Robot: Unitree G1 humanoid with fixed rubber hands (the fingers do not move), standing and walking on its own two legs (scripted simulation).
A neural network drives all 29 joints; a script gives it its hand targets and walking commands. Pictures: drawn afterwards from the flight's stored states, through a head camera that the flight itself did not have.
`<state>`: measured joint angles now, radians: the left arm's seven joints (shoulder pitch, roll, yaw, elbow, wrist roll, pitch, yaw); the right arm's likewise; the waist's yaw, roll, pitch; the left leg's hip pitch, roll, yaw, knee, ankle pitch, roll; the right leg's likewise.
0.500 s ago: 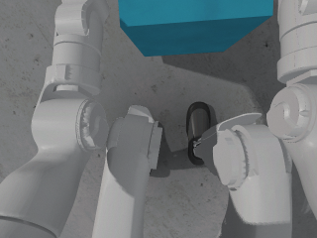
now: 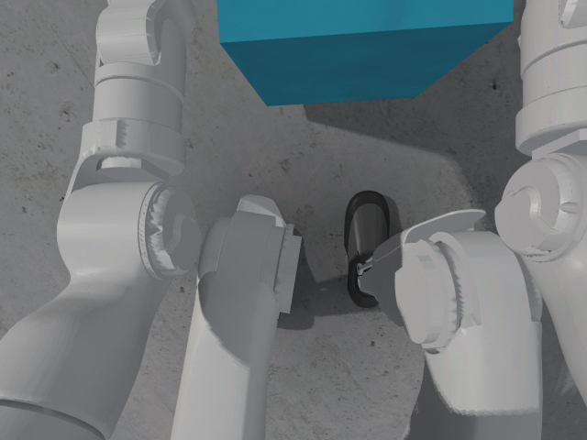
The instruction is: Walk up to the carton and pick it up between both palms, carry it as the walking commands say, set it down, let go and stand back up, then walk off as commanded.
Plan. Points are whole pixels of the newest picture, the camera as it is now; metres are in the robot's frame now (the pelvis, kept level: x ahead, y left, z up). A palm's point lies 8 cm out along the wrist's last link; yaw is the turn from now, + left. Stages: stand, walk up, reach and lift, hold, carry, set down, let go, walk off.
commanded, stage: set down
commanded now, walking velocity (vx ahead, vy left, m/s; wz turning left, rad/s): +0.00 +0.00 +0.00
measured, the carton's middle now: out of the picture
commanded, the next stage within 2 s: none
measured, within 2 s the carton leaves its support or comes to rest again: rests again in 0.72 s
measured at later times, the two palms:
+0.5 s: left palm out of the picture +0.57 +0.13 -0.16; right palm out of the picture +0.57 -0.18 -0.16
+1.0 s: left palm out of the picture +0.55 +0.16 -0.19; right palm out of the picture +0.56 -0.20 -0.19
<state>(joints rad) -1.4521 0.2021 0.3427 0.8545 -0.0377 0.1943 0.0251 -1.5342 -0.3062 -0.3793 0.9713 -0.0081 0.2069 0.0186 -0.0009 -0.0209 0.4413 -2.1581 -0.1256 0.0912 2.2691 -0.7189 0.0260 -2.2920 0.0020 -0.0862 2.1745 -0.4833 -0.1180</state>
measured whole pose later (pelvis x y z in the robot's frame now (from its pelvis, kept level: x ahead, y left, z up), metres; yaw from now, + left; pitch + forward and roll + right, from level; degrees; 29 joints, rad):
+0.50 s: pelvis +0.01 +0.00 +0.00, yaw +0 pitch +35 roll +2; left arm -1.45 0.20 0.35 0.86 -0.02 0.17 0.01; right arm -1.53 -0.31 -0.38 0.98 -0.01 0.18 0.02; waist 0.00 -0.02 0.44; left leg -2.16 -0.13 0.09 2.29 -0.74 0.03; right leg -2.29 0.00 -0.09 2.19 -0.50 -0.11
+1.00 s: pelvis +0.01 +0.00 +0.00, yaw +0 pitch +33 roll +2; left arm -1.45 0.29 0.21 0.93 -0.11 0.11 0.14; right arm -1.55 -0.38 -0.25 1.10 0.05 0.11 -0.10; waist 0.00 -0.02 0.52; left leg -2.12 -0.12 0.09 2.29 -0.75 0.03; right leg -2.26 0.00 -0.09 2.20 -0.51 -0.11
